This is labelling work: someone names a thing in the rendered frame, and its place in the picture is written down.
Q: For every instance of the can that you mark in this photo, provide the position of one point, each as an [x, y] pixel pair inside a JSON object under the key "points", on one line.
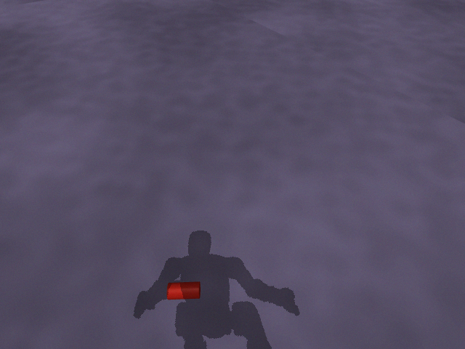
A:
{"points": [[183, 290]]}

